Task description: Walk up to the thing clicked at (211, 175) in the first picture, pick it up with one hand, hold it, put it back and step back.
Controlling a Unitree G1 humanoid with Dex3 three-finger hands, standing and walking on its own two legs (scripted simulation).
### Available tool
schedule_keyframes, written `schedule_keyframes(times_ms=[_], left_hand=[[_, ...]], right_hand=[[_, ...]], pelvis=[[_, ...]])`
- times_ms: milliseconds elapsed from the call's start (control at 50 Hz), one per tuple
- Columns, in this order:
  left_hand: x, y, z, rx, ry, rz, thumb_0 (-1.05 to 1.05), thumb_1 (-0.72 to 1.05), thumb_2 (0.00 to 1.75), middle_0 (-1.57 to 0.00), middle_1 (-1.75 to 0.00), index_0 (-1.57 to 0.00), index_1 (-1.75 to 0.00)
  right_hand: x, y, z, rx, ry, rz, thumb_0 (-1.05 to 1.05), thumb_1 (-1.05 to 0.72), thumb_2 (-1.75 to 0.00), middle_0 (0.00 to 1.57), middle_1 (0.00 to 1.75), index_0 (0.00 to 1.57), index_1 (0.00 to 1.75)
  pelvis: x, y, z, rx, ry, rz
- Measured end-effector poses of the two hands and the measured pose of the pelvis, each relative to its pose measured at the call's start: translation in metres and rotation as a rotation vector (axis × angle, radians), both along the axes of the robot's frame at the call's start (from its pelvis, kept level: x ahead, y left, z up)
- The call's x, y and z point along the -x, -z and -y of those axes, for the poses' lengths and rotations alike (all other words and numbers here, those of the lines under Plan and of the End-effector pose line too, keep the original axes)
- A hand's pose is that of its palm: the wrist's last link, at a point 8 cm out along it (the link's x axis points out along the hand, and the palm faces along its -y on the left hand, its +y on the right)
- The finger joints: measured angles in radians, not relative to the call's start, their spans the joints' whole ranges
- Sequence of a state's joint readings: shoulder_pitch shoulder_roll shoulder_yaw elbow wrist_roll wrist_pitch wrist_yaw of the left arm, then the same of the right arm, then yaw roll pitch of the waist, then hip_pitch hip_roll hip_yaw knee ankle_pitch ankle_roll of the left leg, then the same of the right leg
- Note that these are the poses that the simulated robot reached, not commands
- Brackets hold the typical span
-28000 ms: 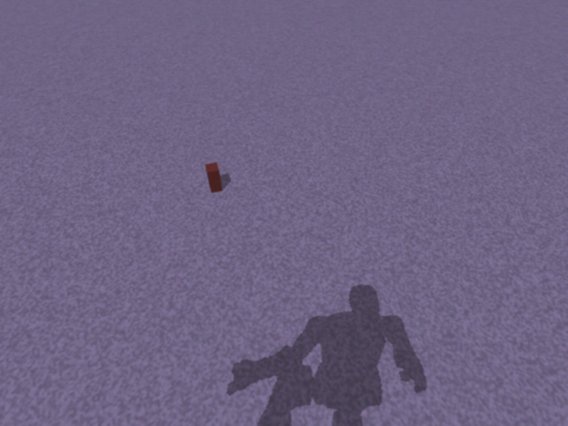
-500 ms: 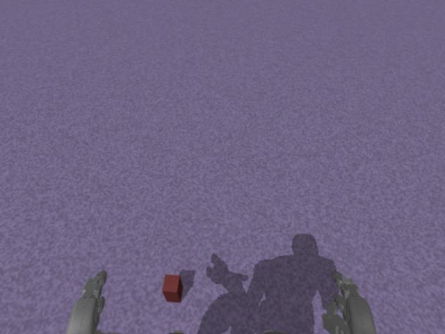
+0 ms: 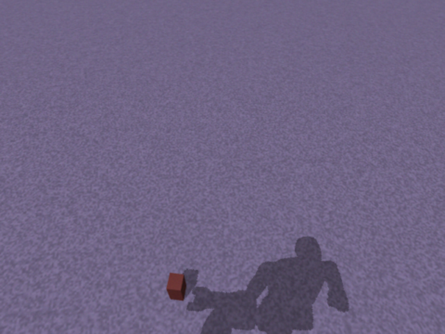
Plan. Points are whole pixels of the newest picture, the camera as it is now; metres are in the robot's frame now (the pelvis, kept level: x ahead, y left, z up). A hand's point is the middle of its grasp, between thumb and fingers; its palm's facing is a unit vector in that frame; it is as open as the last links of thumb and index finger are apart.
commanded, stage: stand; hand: left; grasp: from the side
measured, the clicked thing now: (176, 287) +0.41 +0.18 -0.68
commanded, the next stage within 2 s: step back in 1.84 s
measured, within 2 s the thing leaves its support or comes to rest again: neither
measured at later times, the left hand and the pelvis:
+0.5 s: hand out of the picture +0.04 +0.25 -0.13, palm faces +0.01 -0.93 -0.35, open 7.4 cm; pelvis -0.01 +0.00 +0.03, yaw +0 degrees
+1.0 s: hand out of the picture +0.06 +0.24 -0.13, palm faces -0.01 -0.94 -0.34, open 7.4 cm; pelvis +0.00 -0.01 +0.03, yaw +0 degrees
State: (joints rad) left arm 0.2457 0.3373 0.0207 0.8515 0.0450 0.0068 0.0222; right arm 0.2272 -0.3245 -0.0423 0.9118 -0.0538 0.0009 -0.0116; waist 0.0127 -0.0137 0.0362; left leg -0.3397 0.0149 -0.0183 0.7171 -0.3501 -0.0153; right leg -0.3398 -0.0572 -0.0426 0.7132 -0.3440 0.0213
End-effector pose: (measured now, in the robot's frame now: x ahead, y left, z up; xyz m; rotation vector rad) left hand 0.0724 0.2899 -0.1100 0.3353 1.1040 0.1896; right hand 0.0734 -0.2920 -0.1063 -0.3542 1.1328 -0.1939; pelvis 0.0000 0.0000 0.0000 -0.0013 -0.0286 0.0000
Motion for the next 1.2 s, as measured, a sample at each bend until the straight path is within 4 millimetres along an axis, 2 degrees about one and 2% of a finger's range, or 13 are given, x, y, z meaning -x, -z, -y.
schedule_keyframes(times_ms=[140, 340, 520, 900, 1200], left_hand=[[0.028, -0.003, -0.005, 0.011, -0.054, -0.102, 0.01, 0.90, 0.90, -0.20, -0.30, -0.20, -0.30], [0.041, -0.011, -0.006, 0.011, -0.077, -0.154, 0.01, 0.91, 0.90, -0.21, -0.30, -0.20, -0.30], [0.038, -0.017, -0.006, 0.001, -0.081, -0.143, 0.01, 0.91, 0.90, -0.21, -0.30, -0.20, -0.30], [0.030, -0.017, 0.001, 0.007, -0.076, -0.168, 0.01, 0.91, 0.90, -0.21, -0.30, -0.20, -0.30], [0.005, -0.020, 0.006, 0.013, -0.061, -0.145, 0.01, 0.91, 0.90, -0.21, -0.30, -0.20, -0.30]], right_hand=[[0.019, -0.001, -0.011, -0.027, 0.015, -0.083, 0.01, -0.91, -0.89, 0.20, 0.30, 0.21, 0.30], [0.016, -0.002, -0.022, -0.069, 0.014, -0.091, 0.01, -0.91, -0.89, 0.20, 0.30, 0.21, 0.30], [0.014, -0.004, -0.014, -0.064, 0.019, -0.088, 0.01, -0.91, -0.89, 0.20, 0.30, 0.21, 0.30], [0.026, -0.006, 0.004, -0.045, 0.048, -0.141, 0.01, -0.91, -0.89, 0.20, 0.30, 0.21, 0.30], [0.010, -0.007, 0.005, -0.049, 0.047, -0.131, 0.01, -0.91, -0.89, 0.20, 0.30, 0.21, 0.30]], pelvis=[[0.000, -0.014, -0.004, 0.003, -0.004, 0.024], [0.003, -0.024, -0.005, -0.001, -0.006, 0.045], [0.006, -0.027, -0.003, -0.002, -0.007, 0.051], [0.003, -0.029, 0.006, -0.002, -0.001, 0.036], [-0.008, -0.030, 0.007, -0.003, 0.006, 0.025]])
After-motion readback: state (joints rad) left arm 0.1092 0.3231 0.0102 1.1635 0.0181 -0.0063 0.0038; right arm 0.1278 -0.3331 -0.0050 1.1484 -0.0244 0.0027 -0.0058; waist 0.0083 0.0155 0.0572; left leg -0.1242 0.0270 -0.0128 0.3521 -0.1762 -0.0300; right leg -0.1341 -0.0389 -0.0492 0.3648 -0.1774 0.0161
